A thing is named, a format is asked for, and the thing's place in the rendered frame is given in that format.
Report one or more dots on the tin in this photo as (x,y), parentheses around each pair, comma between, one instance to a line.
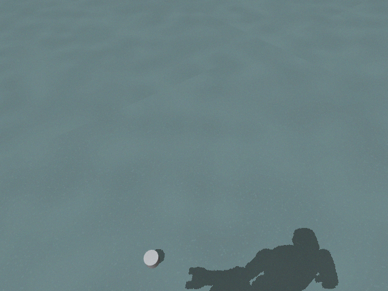
(151,259)

